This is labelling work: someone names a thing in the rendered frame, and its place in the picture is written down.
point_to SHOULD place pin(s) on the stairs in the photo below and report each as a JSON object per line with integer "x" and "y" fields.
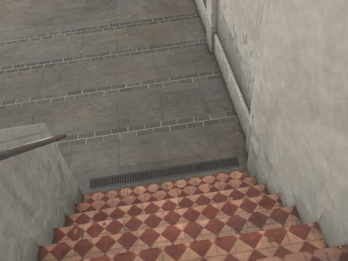
{"x": 223, "y": 217}

